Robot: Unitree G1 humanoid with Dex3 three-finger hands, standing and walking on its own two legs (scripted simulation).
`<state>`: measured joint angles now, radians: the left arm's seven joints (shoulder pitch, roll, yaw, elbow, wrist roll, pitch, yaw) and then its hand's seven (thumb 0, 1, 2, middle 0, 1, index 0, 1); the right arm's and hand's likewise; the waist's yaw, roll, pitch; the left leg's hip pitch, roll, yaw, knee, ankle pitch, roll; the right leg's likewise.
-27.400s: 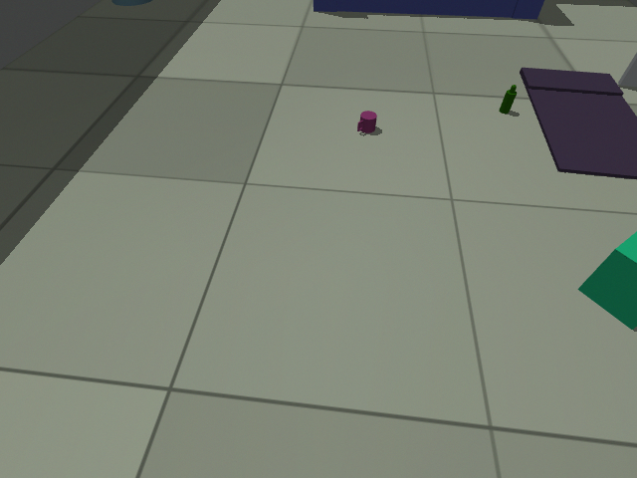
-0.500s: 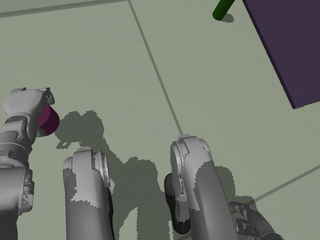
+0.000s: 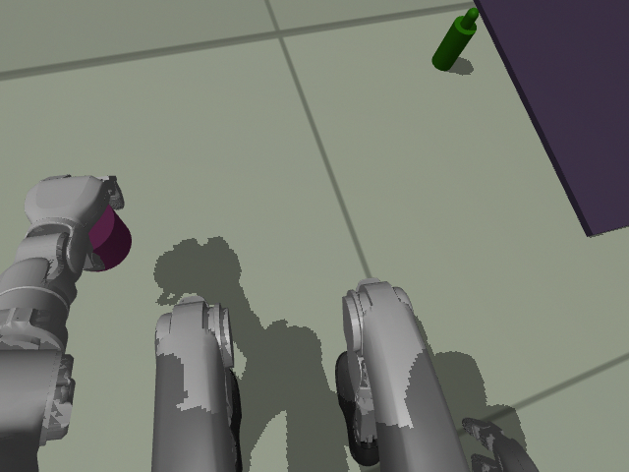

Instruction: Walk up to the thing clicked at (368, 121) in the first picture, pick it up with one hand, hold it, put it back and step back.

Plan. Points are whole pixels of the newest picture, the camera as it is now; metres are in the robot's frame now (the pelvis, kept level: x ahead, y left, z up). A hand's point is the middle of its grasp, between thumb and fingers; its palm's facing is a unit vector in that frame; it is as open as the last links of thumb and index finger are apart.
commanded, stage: lift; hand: left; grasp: from above
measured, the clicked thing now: (81, 243) +0.42 +0.31 -0.17
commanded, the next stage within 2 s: hold in 1.40 s
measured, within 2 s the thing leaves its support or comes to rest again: neither
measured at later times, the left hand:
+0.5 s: hand (4, 234) +0.37 +0.28 +0.04, palm faces -0.42 -0.10 -0.90, open 10.7 cm
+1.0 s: hand out of the picture +0.35 +0.26 +0.21, palm faces -0.45 -0.11 -0.88, open 10.7 cm
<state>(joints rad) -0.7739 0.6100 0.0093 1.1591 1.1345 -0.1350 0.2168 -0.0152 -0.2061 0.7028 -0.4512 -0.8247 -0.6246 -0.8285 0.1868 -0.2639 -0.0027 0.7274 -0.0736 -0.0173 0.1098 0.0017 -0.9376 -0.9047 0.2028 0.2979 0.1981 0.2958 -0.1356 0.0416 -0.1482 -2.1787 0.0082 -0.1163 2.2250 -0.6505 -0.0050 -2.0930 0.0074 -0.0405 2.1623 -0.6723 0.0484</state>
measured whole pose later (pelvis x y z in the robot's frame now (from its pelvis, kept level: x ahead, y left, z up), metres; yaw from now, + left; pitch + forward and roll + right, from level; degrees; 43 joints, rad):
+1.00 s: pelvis +0.05 +0.00 +0.29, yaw +4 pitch +16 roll -2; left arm -0.30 0.43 -0.17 0.75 1.00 0.01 0.11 -0.01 -0.21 0.70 -0.46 -0.81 -0.64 -0.81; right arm 0.24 -0.24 -0.03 0.70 0.03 0.00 -0.05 0.01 -0.93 -0.91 0.20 0.30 0.20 0.30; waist -0.05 0.03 -0.14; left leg -0.98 0.04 -0.02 1.19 -0.48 0.00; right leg -0.94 0.00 0.00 1.14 -0.48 0.03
